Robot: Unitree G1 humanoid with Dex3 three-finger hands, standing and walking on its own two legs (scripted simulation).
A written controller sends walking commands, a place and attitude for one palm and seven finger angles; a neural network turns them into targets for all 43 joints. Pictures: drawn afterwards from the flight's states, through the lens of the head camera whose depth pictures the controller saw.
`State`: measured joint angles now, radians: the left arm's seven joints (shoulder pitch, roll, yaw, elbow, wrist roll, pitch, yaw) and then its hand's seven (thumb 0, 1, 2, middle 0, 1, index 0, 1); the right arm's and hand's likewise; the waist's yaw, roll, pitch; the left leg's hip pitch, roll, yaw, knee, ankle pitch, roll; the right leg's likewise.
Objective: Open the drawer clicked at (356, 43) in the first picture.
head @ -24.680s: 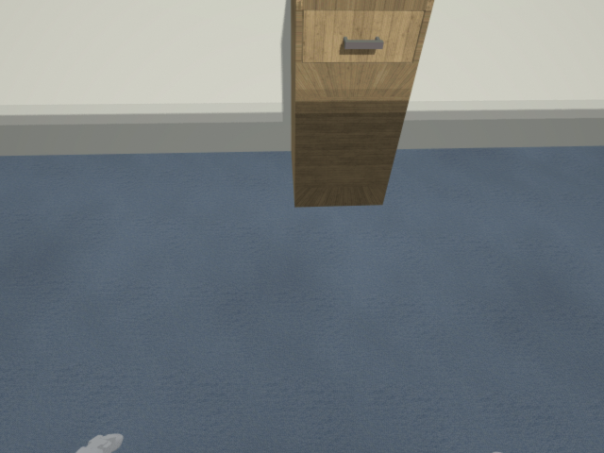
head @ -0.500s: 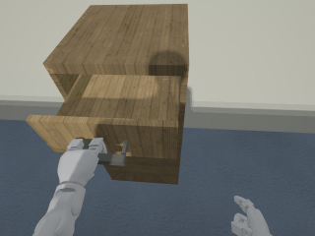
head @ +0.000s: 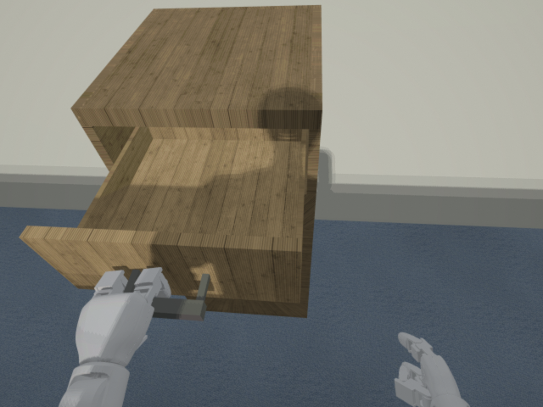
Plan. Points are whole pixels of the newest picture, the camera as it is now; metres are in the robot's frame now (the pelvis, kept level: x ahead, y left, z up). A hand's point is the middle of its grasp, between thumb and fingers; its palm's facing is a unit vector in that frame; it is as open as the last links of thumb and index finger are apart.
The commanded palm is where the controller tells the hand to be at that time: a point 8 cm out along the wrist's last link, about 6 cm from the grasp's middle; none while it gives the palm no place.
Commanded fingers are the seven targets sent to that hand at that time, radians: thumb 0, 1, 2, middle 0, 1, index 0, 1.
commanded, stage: pull the drawer open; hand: left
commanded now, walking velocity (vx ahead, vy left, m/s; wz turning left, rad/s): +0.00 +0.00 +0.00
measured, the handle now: (165, 293) +0.26 +0.19 +0.04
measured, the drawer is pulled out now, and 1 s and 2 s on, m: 0.24 0.30 0.30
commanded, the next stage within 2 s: open the thumb to release the handle in 1.06 s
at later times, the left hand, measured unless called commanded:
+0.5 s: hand (121, 378) +0.15 +0.22 +0.01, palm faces +0.00 -0.11 -0.99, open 5.2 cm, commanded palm +0.11 +0.22 +0.06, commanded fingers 0.00 0.90 0.90 -0.40 -1.35 -0.40 -1.35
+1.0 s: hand (116, 387) +0.14 +0.22 +0.01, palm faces +0.02 -0.11 -0.99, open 5.5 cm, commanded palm +0.10 +0.22 +0.06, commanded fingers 0.00 0.90 0.90 -0.40 -1.35 -0.40 -1.35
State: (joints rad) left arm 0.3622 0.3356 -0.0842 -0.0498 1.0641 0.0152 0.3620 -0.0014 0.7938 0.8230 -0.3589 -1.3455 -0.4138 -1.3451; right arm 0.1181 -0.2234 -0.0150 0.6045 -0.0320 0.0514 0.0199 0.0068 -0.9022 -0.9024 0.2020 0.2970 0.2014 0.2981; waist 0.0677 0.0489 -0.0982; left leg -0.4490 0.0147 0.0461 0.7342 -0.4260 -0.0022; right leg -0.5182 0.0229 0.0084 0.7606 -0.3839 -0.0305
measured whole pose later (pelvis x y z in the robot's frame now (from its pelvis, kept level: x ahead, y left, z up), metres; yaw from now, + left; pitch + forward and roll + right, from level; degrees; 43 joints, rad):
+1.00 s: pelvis -0.01 +0.01 -0.02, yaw -1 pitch +11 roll +1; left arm 0.71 0.36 -0.06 -0.31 1.04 -0.02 0.47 0.01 0.77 0.81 -0.37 -1.35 -0.37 -1.35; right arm 0.15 -0.24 -0.01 0.52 -0.05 0.07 0.07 0.01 -0.90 -0.90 0.20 0.30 0.20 0.30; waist 0.07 0.05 -0.13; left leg -0.59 0.02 0.07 0.90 -0.50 0.01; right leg -0.66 0.03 0.03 0.92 -0.44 -0.02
